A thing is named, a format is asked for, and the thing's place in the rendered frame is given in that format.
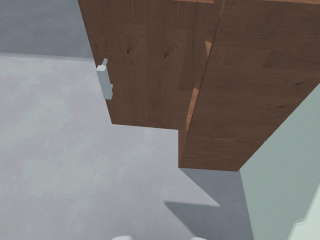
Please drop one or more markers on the handle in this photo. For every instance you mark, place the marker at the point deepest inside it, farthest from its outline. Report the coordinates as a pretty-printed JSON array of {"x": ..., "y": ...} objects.
[{"x": 104, "y": 80}]

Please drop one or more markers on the cupboard door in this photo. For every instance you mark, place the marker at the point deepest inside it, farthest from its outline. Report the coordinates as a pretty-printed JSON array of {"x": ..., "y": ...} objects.
[{"x": 153, "y": 50}]

